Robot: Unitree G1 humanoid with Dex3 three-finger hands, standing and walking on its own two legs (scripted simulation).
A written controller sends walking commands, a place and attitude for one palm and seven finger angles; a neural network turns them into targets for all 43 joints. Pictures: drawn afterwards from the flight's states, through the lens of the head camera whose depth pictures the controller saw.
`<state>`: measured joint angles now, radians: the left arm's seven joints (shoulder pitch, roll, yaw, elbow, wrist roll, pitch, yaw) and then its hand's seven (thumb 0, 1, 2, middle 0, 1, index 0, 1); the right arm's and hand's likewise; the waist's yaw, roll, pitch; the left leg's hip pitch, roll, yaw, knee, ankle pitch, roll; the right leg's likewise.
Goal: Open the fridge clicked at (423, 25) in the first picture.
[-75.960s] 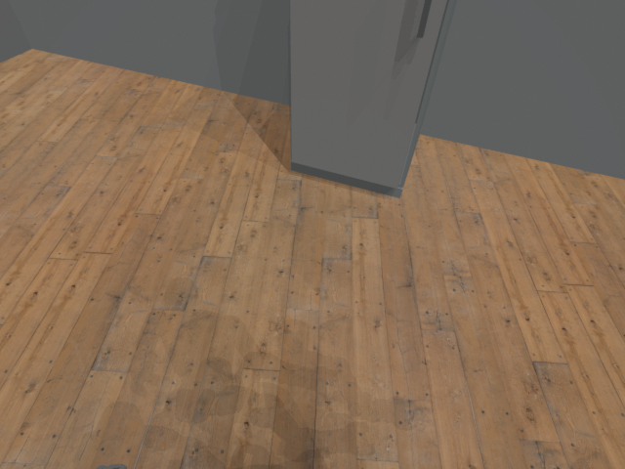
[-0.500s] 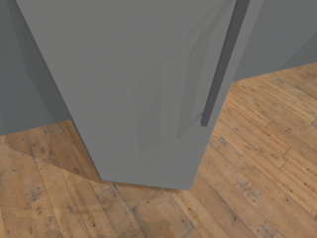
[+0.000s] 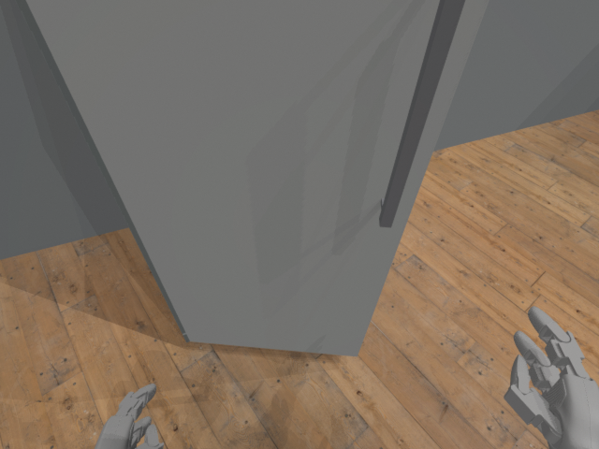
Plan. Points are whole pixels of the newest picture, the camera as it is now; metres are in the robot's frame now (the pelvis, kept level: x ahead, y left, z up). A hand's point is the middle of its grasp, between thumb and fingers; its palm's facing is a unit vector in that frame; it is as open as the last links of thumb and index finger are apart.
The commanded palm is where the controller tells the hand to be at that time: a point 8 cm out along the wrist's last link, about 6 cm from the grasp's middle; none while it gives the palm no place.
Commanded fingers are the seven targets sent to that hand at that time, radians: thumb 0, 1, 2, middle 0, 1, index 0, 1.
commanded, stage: raise the hand to about handle height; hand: right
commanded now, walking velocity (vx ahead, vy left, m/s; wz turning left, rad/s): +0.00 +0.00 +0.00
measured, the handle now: (412, 116) +0.49 -0.11 +0.22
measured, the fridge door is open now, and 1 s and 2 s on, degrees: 27 27 27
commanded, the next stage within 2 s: move the hooked fingers beside the handle in 1.90 s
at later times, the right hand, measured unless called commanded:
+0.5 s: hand (555, 406) +0.19 -0.26 +0.05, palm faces +0.03 +1.00 -0.06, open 10.2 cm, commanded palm +0.16 -0.31 +0.06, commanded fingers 0.00 -0.06 -0.54 0.26 0.84 0.26 0.84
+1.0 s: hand out of the picture +0.22 -0.29 +0.13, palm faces +0.08 +0.99 -0.07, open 13.1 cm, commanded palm +0.19 -0.34 +0.14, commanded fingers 0.00 0.50 -0.30 0.30 1.20 0.30 1.20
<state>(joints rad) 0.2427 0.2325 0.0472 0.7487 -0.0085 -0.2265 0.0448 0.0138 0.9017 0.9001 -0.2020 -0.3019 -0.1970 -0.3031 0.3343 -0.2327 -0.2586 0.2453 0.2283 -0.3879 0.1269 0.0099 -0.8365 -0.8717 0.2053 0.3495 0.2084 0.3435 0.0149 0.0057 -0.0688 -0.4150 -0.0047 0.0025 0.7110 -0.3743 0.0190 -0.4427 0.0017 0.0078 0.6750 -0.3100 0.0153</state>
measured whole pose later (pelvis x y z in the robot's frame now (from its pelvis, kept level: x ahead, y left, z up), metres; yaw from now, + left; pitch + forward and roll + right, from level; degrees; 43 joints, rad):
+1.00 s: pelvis -0.01 -0.03 +0.00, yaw -2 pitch +0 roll +2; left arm 0.25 0.25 -0.07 0.61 -0.06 -0.30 0.12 0.02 0.90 0.90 -0.20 -0.30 -0.20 -0.30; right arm 0.13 -0.40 -0.38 0.02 0.36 -0.03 0.39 0.00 0.30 -0.39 0.28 1.08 0.29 1.07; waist -0.05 -0.03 -0.05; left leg -0.31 0.00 0.03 0.65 -0.34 -0.01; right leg -0.39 0.01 0.04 0.70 -0.32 -0.02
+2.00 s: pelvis +0.00 -0.01 +0.02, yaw -1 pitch -2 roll +1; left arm 0.23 0.25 -0.08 0.61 -0.08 -0.21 0.12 0.02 0.90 0.90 -0.20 -0.30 -0.20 -0.30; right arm -0.10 -0.47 -0.47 0.12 0.35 0.18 0.45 -0.01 0.50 -0.30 0.30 1.20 0.30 1.20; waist -0.06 -0.05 -0.05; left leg -0.19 -0.01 0.02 0.52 -0.30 0.00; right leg -0.26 0.00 0.03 0.55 -0.27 0.00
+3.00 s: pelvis +0.00 -0.01 +0.02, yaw +0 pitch +0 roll +0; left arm 0.24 0.25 -0.06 0.64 -0.08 -0.13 0.11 0.02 0.90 0.90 -0.20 -0.30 -0.20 -0.30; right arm -0.38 -0.35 -0.29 0.31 0.25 0.18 0.25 -0.01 0.50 -0.30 0.30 1.20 0.30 1.20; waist -0.01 -0.03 -0.05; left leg -0.23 -0.01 0.01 0.52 -0.29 0.01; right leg -0.28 0.00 0.01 0.53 -0.26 0.00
